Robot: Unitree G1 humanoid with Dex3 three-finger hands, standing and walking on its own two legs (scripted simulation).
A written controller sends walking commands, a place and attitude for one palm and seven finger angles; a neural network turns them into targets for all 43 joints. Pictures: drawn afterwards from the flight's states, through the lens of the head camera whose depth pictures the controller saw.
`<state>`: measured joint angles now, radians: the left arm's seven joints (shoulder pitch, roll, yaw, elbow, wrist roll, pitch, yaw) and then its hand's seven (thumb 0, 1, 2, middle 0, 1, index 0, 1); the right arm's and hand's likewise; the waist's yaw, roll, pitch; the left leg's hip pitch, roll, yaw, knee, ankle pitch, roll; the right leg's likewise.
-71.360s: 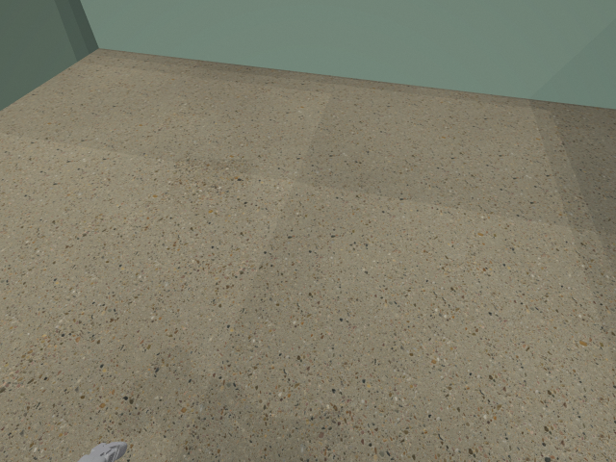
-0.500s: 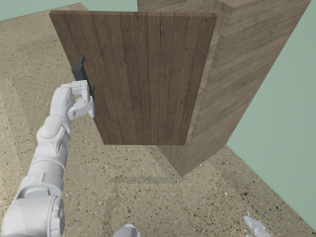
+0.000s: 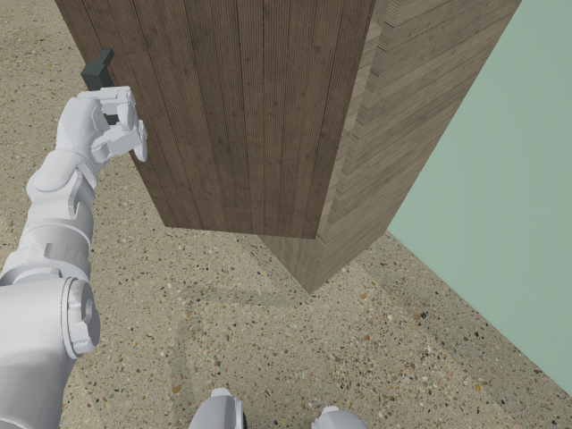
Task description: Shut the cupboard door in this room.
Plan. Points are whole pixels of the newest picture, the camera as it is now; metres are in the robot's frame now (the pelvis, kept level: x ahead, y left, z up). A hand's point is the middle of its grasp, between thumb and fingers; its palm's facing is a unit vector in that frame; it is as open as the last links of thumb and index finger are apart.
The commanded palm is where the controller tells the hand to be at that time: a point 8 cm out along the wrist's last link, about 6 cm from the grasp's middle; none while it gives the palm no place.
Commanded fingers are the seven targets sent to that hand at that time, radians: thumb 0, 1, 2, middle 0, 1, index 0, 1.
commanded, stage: push the door shut along its arc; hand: left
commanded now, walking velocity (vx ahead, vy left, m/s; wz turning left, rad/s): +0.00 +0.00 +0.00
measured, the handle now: (116, 98) +0.56 +0.22 +0.12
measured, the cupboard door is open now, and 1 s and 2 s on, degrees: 46 33 27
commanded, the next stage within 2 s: pull the fist back off the door in 1.18 s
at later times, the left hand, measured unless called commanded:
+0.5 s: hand (153, 107) +0.54 +0.16 +0.12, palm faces -0.26 -0.97 -0.01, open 3.1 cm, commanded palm +0.55 +0.19 +0.12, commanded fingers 0.00 0.90 0.90 -1.30 -1.50 -1.30 -1.50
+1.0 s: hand (191, 82) +0.58 +0.11 +0.13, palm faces -0.35 -0.94 -0.02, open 3.1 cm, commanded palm +0.60 +0.14 +0.12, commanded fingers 0.00 0.90 0.90 -1.30 -1.50 -1.30 -1.50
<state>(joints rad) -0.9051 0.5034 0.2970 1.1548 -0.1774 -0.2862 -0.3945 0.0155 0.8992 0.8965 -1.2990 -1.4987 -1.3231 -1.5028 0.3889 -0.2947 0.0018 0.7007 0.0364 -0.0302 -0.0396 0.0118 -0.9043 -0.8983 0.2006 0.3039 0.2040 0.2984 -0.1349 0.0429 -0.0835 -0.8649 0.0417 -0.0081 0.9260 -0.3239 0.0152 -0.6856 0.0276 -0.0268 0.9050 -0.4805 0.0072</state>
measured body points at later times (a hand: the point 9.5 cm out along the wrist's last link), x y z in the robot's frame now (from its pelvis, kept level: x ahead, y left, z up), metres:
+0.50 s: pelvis +0.00 +0.02 -0.02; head +0.12 +0.04 +0.41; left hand +0.54 +0.21 +0.12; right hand -0.01 -0.26 -0.12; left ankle +0.07 +0.11 -0.68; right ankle -0.02 -0.13 -0.68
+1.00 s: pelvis +0.00 +0.01 -0.03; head +0.16 +0.02 +0.39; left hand +0.60 +0.16 +0.13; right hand -0.07 -0.25 -0.13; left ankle +0.07 +0.11 -0.68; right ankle -0.02 -0.13 -0.68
